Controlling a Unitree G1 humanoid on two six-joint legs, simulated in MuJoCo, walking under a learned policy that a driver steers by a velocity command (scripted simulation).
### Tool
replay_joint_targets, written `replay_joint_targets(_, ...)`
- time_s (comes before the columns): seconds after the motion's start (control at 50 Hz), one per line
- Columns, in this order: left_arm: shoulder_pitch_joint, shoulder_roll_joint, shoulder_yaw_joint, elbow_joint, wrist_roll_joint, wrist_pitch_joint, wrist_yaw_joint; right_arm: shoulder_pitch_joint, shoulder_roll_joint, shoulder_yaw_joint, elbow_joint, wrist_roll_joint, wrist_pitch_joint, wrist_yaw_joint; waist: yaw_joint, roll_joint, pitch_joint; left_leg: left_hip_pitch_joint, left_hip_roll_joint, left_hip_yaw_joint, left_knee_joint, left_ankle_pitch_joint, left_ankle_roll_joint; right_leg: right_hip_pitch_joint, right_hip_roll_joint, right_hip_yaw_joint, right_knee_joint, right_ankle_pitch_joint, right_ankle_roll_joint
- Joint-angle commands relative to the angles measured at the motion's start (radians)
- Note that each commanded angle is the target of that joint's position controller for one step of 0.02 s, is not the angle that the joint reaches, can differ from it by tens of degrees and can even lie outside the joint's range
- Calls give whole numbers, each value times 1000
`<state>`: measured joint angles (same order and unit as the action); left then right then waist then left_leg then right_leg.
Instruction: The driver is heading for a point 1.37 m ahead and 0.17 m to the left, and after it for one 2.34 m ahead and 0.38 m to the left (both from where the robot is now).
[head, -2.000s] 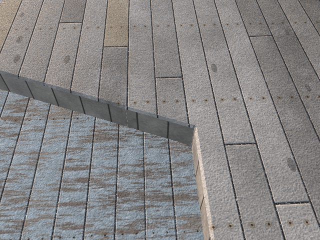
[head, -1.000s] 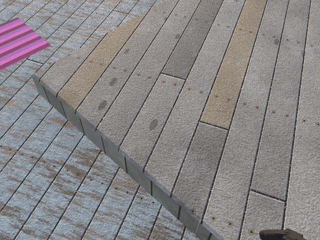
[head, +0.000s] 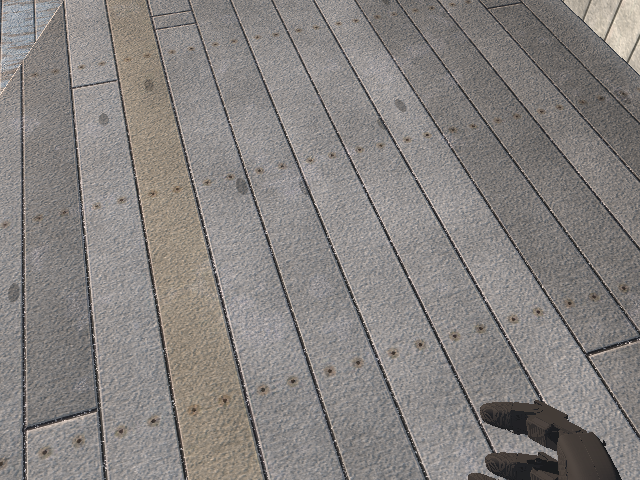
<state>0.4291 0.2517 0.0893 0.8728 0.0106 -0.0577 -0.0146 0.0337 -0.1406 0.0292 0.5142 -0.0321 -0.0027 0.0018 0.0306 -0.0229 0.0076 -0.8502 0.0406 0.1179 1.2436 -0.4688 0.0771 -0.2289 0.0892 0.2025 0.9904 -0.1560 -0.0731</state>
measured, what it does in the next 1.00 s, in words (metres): climbs: right foot, then left foot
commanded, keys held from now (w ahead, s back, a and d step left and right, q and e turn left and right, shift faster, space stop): w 1.00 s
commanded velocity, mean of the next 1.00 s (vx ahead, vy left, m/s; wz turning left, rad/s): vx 0.50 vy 0.00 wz -0.14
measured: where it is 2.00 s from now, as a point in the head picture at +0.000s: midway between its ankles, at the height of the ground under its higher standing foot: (349, 195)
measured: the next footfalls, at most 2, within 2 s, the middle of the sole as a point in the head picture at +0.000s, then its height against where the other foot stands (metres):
right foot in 0.48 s outside the picture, level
left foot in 1.00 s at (307, 319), level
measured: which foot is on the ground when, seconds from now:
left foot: down 0.00-0.50, up 0.52-0.98, down 1.00-1.00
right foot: up 0.00-0.46, down 0.48-1.00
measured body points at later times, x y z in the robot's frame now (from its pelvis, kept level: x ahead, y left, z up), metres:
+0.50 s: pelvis +0.30 +0.00 +0.10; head +0.33 +0.00 +0.55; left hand +0.53 +0.20 +0.00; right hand +0.22 -0.24 -0.04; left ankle +0.11 +0.10 -0.61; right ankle +0.39 -0.06 -0.63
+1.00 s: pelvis +0.59 +0.01 +0.10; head +0.62 +0.01 +0.55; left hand +0.57 +0.26 -0.04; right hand +0.78 -0.23 +0.01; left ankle +0.73 +0.08 -0.63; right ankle +0.39 -0.06 -0.62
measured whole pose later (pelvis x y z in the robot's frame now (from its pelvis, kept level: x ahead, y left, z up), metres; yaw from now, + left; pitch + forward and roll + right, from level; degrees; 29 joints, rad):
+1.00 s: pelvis +0.59 +0.01 +0.10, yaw -6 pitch +1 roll -2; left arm 0.46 0.22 0.04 0.93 0.02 -0.09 0.01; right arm 0.05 -0.20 -0.03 0.72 -0.04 -0.05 0.02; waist 0.06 0.02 0.03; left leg -0.49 0.02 0.09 0.53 -0.10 0.11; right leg 0.12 0.06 -0.06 0.32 -0.44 -0.04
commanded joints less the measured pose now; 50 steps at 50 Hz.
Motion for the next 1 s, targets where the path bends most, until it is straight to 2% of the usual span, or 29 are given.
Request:
replay_joint_targets(0.02,-78,-4,5,-217,65,-28,-11,86,-152,-88,45,27,-9,-16,-10,186,-93,441,319,-1011,-949,-623,158,-516,-31,-55,850,23,-9)
replay_joint_targets(0.04,-104,-37,-9,-228,58,-8,0,102,-90,-78,107,14,-29,-13,13,59,24,333,306,-802,-877,-469,138,-577,-63,-77,871,11,-32)
replay_joint_targets(0.06,-117,-66,-27,-244,46,10,12,148,-44,-68,171,-6,-55,-8,29,-2,55,274,268,-645,-841,-283,109,-588,-64,-62,880,-18,-52)
replay_joint_targets(0.08,-88,-106,-48,-249,35,21,16,176,-16,-64,224,-14,-74,1,65,15,56,267,243,-527,-837,-103,59,-600,-62,-33,898,20,-65)
replay_joint_targets(0.1,-86,-120,-58,-259,24,28,22,215,-24,-68,275,-16,-88,13,78,51,59,302,215,-426,-844,4,38,-651,-60,-21,887,-4,-68)
replay_joint_targets(0.12,-91,-126,-64,-257,18,30,25,228,-18,-69,300,-7,-100,17,80,70,59,328,196,-339,-844,135,19,-666,-49,12,841,12,-58)
replay_joint_targets(0.14,-101,-63,-52,-259,13,37,25,216,-63,-79,297,-1,-106,21,82,67,68,345,171,-257,-902,170,16,-646,-51,-7,658,6,-38)
replay_joint_targets(0.16,-164,-26,-40,-266,19,36,26,206,-72,-82,299,9,-114,18,64,46,74,356,152,-189,-950,266,2,-610,-45,-10,527,78,-22)
replay_joint_targets(0.18,-194,19,-24,-266,21,36,17,218,-114,-90,293,15,-126,16,41,73,58,410,149,-139,-992,423,12,-581,-36,-64,417,100,-14)
replay_joint_targets(0.2,-245,28,-20,-276,22,38,7,245,-145,-99,308,23,-134,10,29,87,45,463,124,-87,-1014,553,15,-555,-40,-107,297,111,-6)
replay_joint_targets(0.26,-340,-18,-36,-268,12,30,-23,332,-157,-105,329,30,-140,-10,-26,87,-19,693,111,-29,-1050,680,46,-512,-76,-229,-9,173,11)
replay_joint_targets(0.3,-432,-50,-48,-272,9,28,-36,401,-155,-109,337,25,-127,-18,-82,86,-19,815,113,-35,-1092,635,60,-480,-89,-290,-180,151,13)
replay_joint_targets(0.34,-477,-61,-54,-283,9,27,-43,445,-167,-114,352,20,-116,-21,-103,124,11,924,148,-42,-1098,666,73,-475,-104,-305,-308,136,0)
replay_joint_targets(0.38,-483,-47,-50,-283,20,25,-36,463,-167,-111,359,27,-103,-22,-97,140,20,993,174,-35,-1057,782,69,-421,-87,-318,-401,70,-13)
replay_joint_targets(0.42,-433,-17,-38,-265,29,24,-25,467,-190,-114,369,23,-92,-28,-67,160,8,1020,197,-19,-960,1084,62,-313,-44,-345,-438,-5,-51)
replay_joint_targets(0.46,-267,18,-17,-207,32,12,-15,466,-220,-119,380,18,-78,-30,11,144,-53,1027,192,-2,-746,1240,48,-136,4,-355,-524,-31,-97)
replay_joint_targets(0.48,-122,37,-6,-155,45,-1,-8,447,-219,-118,371,28,-70,-31,75,121,-126,898,171,17,-572,1120,34,98,-23,-317,-559,22,-124)
replay_joint_targets(0.5,41,109,14,-129,65,-9,4,426,-180,-106,326,29,-69,-29,133,12,-251,655,125,18,-285,731,32,375,-247,-65,-531,-88,-174)
replay_joint_targets(0.52,26,178,29,-121,39,-9,12,498,-104,-90,286,67,-74,-13,59,-263,-337,276,-100,-22,107,-41,-17,593,-508,481,-668,-115,-339)
replay_joint_targets(0.54,-50,142,25,-149,14,2,15,405,-192,-115,278,38,-73,-17,55,-44,-249,177,-48,-162,156,29,-7,490,-467,413,-701,-53,-305)
replay_joint_targets(0.58,-126,55,-2,-136,12,-16,13,314,-172,-108,255,40,-91,-9,4,52,-61,201,12,-176,59,154,-9,257,-386,153,-744,161,-233)
replay_joint_targets(0.62,-131,26,-16,-110,8,-39,20,337,-142,-101,260,16,-64,5,-50,14,-39,281,38,-173,-34,187,-29,154,-305,17,-776,248,-165)
replay_joint_targets(0.68,-75,41,-20,-78,-3,-61,21,316,-134,-100,261,-4,-37,22,-60,-21,-8,252,46,-138,-111,205,-57,129,-275,-51,-821,323,-157)
replay_joint_targets(0.72,-38,67,-17,-60,-8,-61,19,219,-123,-93,225,-7,-30,31,-45,-26,32,186,68,-112,-200,274,-76,132,-263,-82,-850,326,-154)
replay_joint_targets(0.8,4,66,-22,-39,-2,-58,7,53,-109,-77,176,3,-32,39,-2,-41,72,216,59,-60,-474,425,-75,124,-225,-159,-867,376,-125)
replay_joint_targets(0.9,47,102,-18,0,-1,-49,20,-47,-138,-80,131,10,-40,29,16,-42,83,240,30,-46,-631,449,-24,273,-284,-166,-830,462,-106)
replay_joint_targets(0.96,18,130,-13,13,7,-42,31,58,-164,-95,156,1,-47,12,-44,-51,27,399,-42,-17,-680,333,28,327,-296,-189,-666,772,-81)
replay_joint_targets(0.98,0,139,-11,16,9,-35,32,192,-178,-106,199,-3,-53,3,-107,-37,-38,541,-74,-4,-733,334,51,315,-272,-214,-506,827,-66)
replay_joint_targets(1.0,-1,125,-17,9,9,-32,34,365,-218,-122,252,-20,-63,-8,-169,-6,-141,781,-29,-58,-742,334,85,190,-232,-238,-284,679,-50)
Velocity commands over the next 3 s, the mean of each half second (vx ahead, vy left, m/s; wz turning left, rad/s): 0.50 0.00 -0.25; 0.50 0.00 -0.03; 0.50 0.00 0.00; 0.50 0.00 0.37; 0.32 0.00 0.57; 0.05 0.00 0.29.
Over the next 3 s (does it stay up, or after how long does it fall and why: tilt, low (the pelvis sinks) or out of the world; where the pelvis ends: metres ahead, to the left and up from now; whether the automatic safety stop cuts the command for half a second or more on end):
stays up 1.40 0.03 0.12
